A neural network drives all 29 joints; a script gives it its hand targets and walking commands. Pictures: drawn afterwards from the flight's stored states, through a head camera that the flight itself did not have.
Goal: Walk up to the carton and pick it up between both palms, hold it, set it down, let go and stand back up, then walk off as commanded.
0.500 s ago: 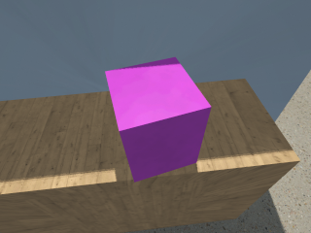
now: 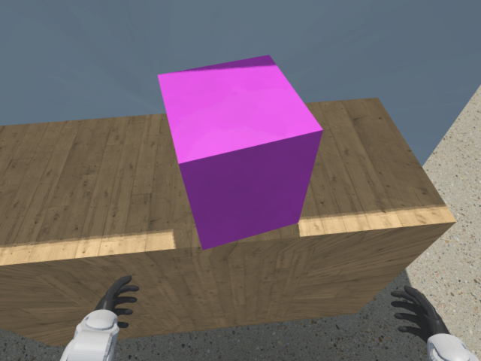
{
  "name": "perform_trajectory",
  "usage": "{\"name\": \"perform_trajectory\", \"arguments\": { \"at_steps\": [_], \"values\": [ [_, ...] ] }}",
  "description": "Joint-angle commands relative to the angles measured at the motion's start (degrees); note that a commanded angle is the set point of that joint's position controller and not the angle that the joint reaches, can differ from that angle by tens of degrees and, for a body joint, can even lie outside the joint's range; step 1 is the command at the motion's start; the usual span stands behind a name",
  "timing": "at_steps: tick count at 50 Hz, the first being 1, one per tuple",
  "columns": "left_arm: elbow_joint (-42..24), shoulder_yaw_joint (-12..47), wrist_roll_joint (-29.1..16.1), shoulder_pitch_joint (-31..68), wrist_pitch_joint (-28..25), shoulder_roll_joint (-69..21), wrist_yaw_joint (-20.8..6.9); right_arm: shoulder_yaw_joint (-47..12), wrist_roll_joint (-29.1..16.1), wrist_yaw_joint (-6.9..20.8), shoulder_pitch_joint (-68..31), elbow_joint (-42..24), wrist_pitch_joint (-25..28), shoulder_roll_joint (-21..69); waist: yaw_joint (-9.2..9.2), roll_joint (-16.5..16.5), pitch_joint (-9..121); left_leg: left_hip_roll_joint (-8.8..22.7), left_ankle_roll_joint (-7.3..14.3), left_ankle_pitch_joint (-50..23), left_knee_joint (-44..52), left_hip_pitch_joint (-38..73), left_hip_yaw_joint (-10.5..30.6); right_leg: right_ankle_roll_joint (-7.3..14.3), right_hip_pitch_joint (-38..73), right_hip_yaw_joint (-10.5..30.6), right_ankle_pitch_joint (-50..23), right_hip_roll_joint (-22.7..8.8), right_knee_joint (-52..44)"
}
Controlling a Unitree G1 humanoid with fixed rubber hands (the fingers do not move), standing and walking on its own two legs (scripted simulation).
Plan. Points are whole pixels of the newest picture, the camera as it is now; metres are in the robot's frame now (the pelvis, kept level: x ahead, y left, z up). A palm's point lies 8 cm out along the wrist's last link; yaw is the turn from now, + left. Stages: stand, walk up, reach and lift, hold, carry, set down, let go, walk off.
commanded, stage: reach and lift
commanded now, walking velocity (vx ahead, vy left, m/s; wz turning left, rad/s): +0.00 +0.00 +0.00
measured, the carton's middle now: (234, 155) +0.46 +0.02 +0.07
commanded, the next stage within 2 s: none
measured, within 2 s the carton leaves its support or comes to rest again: neither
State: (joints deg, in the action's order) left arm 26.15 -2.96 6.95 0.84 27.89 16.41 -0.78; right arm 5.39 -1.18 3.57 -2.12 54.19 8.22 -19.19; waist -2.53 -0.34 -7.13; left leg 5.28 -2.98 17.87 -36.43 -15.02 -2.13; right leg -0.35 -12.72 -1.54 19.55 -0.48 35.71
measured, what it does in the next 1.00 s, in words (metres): stands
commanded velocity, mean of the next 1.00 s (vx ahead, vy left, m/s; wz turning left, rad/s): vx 0.00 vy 0.00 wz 0.00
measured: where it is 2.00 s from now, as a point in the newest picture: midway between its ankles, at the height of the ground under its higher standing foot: outside the picture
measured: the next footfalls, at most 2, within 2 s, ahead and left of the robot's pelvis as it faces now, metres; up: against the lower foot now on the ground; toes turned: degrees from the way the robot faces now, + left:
none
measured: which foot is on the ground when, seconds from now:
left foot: down 0.00-1.00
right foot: down 0.00-1.00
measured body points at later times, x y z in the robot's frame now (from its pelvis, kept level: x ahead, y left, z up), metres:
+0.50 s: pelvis -0.04 -0.01 +0.01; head -0.05 -0.02 +0.46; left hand +0.19 +0.23 -0.03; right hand +0.14 -0.28 -0.05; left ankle +0.02 +0.14 -0.72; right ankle +0.00 -0.12 -0.73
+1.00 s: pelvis +0.02 -0.01 +0.02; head +0.01 -0.01 +0.47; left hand +0.23 +0.20 +0.00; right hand +0.20 -0.27 -0.02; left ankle +0.02 +0.14 -0.72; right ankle +0.00 -0.12 -0.73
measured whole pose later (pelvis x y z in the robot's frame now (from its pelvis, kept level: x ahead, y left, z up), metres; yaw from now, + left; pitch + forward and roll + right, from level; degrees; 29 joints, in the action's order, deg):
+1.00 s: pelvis +0.02 -0.01 +0.02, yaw -4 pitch -4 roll +0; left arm 12.3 -3.3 -0.2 -13.4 10.5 6.2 7.7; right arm 0.1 -8.9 7.7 14.0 25.2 5.1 -18.0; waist 1.8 -0.5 -1.4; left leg 3.4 -3.3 9.7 -15.1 -1.7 -1.7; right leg 0.6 -3.3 1.5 11.7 0.7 18.5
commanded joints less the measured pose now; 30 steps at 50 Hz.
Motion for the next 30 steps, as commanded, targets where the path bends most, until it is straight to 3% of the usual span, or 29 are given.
{"name": "perform_trajectory", "arguments": {
  "at_steps": [1,2,6,10,12,14,18,21,24,25,28,30],
  "values": [
    [-6.4,-4.8,2.9,-3.6,0.0,8.8,1.3,2.3,-2.0,-0.3,3.5,-6.4,-0.6,-13.0,1.27,-0.5,10.4,-6.2,0.0,-19.0,6.7,18.1,-1.6,-1.4,-1.8,-5.1,-26.1,3.6,-10.6],
    [-6.9,-5.0,3.0,-1.3,-0.2,9.4,1.6,1.4,-1.8,-0.2,2.5,-8.6,-0.8,-11.8,2.26,-0.7,8.5,-6.8,0.6,-14.9,7.7,15.1,-2.6,-1.5,-2.2,-4.2,-22.7,3.4,-10.9],
    [-9.4,-4.7,0.5,4.4,-0.6,8.4,2.5,1.9,-0.4,0.6,1.6,-16.1,-4.3,-8.8,2.70,-0.8,1.7,-6.6,3.0,1.3,12.2,9.6,-4.0,-0.7,-5.3,-1.5,-4.3,1.2,-14.3],
    [-13.1,-2.9,-3.6,6.6,-1.8,6.8,3.4,2.7,0.5,1.9,2.6,-24.2,-7.4,-6.7,2.13,0.0,4.3,-5.6,2.8,5.3,12.7,9.3,-4.5,0.9,-7.1,1.0,5.3,0.0,-16.0],
    [-14.3,-2.0,-5.3,7.3,-2.5,6.0,4.0,3.5,0.9,2.5,2.0,-26.7,-8.4,-7.0,1.69,0.5,5.2,-4.9,2.5,7.7,13.4,8.5,-4.3,1.5,-7.5,0.4,7.8,0.5,-15.8],
    [-15.3,-1.9,-6.2,7.2,-3.4,5.7,4.2,3.9,0.9,2.8,2.5,-28.6,-9.5,-7.1,1.04,0.3,6.2,-4.5,2.4,8.4,14.2,8.0,-4.0,1.8,-7.0,0.7,8.8,0.5,-16.5],
    [-13.5,-2.6,-7.0,6.4,-3.7,4.4,4.6,4.4,1.3,3.1,1.6,-30.6,-11.2,-7.6,1.77,-1.0,7.1,-4.4,3.0,9.4,15.7,7.7,-3.5,1.8,-5.7,0.1,10.0,0.9,-17.0],
    [-14.2,-3.3,-7.2,6.2,-4.3,3.9,5.3,4.8,1.2,3.3,0.6,-32.2,-11.5,-7.9,3.24,-1.5,8.6,-4.5,3.1,8.4,17.2,7.0,-3.3,1.3,-3.2,-0.5,6.8,1.6,-16.5],
    [-11.6,-3.7,-7.0,5.1,-5.0,1.9,5.5,4.8,1.0,3.5,0.8,-31.7,-11.8,-8.2,3.45,-3.4,8.0,-4.8,3.4,7.6,18.5,7.8,-3.1,1.1,-1.6,-0.7,6.1,1.8,-17.5],
    [-12.3,-3.8,-7.5,5.5,-5.2,2.1,5.6,4.0,0.4,3.6,-0.3,-33.0,-11.7,-8.1,4.54,-4.0,8.2,-5.1,3.5,7.3,18.6,8.5,-3.4,1.1,-1.6,-0.1,6.2,1.5,-17.9],
    [-12.5,-3.5,-7.9,6.5,-6.3,0.9,6.1,4.0,-0.2,3.8,-0.3,-33.4,-11.7,-7.8,3.81,-4.0,7.8,-5.4,3.5,6.3,19.7,9.8,-3.3,0.6,-1.5,0.1,5.2,1.4,-18.9],
    [-13.6,-3.4,-8.2,7.4,-7.1,-0.2,6.3,3.2,-0.5,4.0,-0.1,-33.8,-11.7,-7.3,4.42,-3.7,7.9,-5.5,3.4,5.9,20.7,10.2,-3.3,0.9,-0.7,0.2,5.3,1.5,-19.5]
  ]
}}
